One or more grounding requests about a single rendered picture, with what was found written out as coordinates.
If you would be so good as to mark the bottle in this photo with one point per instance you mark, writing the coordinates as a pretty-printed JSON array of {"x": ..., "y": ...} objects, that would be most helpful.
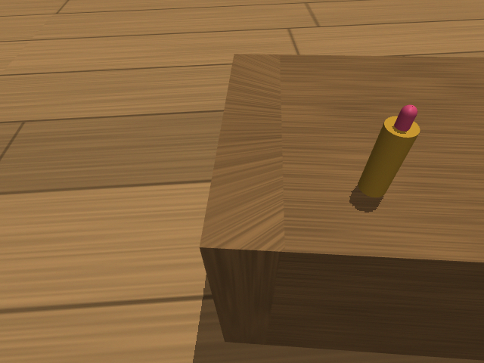
[{"x": 391, "y": 148}]

